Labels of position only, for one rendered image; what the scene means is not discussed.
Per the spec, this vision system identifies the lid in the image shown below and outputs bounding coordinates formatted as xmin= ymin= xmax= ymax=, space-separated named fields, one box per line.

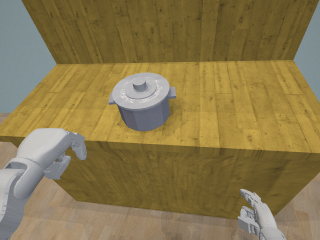
xmin=112 ymin=72 xmax=170 ymax=111

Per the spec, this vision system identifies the pot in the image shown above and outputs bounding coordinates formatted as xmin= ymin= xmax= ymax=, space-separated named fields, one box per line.
xmin=108 ymin=86 xmax=176 ymax=131

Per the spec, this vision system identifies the table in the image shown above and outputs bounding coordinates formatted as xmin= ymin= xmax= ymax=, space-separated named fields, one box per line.
xmin=0 ymin=0 xmax=320 ymax=220

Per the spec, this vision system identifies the right robot forearm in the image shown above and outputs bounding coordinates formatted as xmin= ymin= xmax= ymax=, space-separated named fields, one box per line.
xmin=259 ymin=227 xmax=286 ymax=240

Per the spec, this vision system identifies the left robot hand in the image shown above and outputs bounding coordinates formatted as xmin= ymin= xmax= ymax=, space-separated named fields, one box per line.
xmin=16 ymin=128 xmax=87 ymax=180

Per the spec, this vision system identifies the knob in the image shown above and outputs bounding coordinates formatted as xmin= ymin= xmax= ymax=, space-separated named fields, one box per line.
xmin=132 ymin=77 xmax=147 ymax=90

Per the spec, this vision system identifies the right robot hand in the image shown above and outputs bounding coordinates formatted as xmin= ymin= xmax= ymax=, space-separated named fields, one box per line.
xmin=237 ymin=189 xmax=278 ymax=237

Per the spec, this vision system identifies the left robot forearm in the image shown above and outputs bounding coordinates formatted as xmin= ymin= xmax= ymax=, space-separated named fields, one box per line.
xmin=0 ymin=157 xmax=45 ymax=240

